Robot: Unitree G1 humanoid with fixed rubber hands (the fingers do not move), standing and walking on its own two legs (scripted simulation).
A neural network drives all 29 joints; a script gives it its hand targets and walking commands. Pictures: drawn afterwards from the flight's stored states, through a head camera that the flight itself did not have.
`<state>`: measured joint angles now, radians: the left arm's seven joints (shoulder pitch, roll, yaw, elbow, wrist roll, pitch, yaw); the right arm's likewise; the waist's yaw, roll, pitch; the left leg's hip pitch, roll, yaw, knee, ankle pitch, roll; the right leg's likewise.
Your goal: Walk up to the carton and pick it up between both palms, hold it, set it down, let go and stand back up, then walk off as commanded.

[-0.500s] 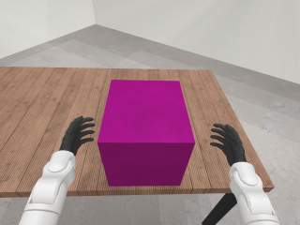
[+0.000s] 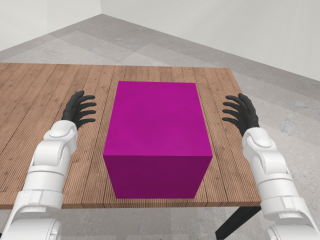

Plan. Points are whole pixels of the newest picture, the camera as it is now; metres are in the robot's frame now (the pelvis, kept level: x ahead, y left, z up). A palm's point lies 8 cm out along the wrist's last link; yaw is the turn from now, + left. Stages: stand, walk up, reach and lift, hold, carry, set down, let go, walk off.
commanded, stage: reach and lift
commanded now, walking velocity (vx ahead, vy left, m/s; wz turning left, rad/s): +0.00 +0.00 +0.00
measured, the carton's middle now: (156, 139) +0.41 +0.03 +0.01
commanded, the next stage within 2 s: none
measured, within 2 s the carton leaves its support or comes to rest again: neither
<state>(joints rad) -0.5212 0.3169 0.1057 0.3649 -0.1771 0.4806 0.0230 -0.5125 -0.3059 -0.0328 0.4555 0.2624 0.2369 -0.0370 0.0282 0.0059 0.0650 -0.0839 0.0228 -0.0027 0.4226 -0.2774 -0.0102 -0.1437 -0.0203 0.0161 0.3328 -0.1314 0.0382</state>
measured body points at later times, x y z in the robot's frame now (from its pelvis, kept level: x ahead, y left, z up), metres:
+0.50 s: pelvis -0.01 -0.01 +0.00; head +0.00 +0.00 +0.45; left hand +0.41 +0.26 +0.17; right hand +0.45 -0.18 +0.18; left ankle -0.03 +0.12 -0.74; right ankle +0.03 -0.15 -0.74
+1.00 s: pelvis +0.00 -0.02 +0.00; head +0.03 -0.01 +0.45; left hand +0.41 +0.24 +0.08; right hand +0.45 -0.18 +0.10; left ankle -0.03 +0.12 -0.74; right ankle +0.03 -0.15 -0.74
